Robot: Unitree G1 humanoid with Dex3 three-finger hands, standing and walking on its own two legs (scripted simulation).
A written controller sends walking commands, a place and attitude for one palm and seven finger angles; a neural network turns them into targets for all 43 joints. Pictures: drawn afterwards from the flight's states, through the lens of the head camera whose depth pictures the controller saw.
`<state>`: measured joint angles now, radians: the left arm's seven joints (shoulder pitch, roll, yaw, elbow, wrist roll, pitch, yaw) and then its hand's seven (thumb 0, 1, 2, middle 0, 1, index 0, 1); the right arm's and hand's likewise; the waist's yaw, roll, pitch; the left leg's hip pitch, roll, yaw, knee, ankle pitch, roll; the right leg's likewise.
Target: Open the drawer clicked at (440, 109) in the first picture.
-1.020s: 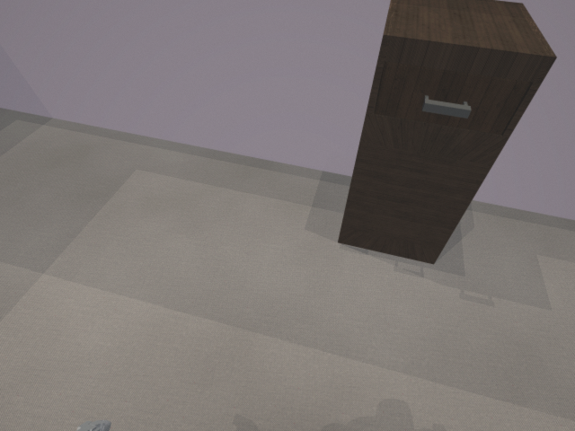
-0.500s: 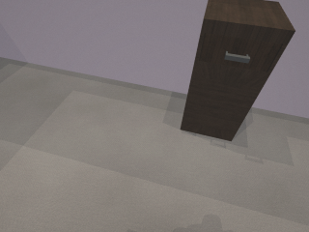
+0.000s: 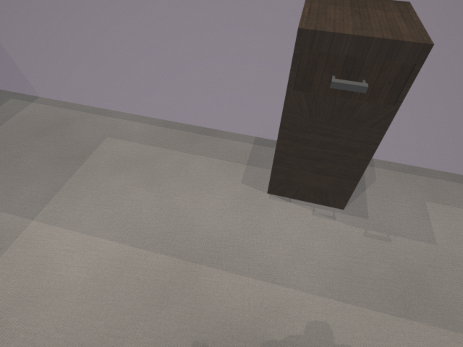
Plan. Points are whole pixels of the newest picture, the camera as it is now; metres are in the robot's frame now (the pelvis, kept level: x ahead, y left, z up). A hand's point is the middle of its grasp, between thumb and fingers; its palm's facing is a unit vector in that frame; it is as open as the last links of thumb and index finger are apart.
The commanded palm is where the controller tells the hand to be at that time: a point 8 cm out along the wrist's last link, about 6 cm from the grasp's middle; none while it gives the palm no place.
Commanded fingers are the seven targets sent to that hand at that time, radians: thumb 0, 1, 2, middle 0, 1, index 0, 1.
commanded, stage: look at it before walking up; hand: left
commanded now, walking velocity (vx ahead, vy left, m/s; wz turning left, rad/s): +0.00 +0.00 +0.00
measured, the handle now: (348, 82) +0.99 -0.37 -0.03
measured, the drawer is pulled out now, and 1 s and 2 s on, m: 0.00 0.00 0.00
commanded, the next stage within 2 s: walk to a spot facing it in 0.42 s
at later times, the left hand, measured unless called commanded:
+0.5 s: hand out of the picture +0.08 +0.25 -0.16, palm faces -0.02 -0.94 -0.33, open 7.4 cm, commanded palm none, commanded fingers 0.00 0.90 0.90 -0.20 -0.30 -0.20 -0.30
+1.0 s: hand out of the picture +0.06 +0.17 -0.18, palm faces -0.14 -0.95 -0.26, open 7.4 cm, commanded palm none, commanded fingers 0.00 0.90 0.90 -0.20 -0.30 -0.20 -0.30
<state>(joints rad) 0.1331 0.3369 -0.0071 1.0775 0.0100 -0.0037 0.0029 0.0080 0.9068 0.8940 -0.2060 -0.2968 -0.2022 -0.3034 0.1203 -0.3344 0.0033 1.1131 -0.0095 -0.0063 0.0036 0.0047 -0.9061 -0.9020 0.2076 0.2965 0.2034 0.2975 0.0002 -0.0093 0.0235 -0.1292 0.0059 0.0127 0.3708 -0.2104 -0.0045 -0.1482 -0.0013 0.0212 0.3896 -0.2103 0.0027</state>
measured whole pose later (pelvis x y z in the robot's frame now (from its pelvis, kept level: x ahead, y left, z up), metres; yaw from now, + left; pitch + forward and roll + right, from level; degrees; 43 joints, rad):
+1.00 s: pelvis -0.02 -0.03 -0.03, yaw -12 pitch -1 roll +1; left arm 0.25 0.20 0.04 0.92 0.02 0.04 0.00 0.01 0.91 0.89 -0.20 -0.30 -0.20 -0.30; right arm 0.15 -0.24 -0.05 0.97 -0.01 0.06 -0.01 0.01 -0.91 -0.90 0.21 0.30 0.20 0.30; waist 0.03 0.03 0.10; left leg -0.41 0.07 0.04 1.02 -0.48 -0.04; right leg -0.35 0.05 0.00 0.70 -0.34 -0.07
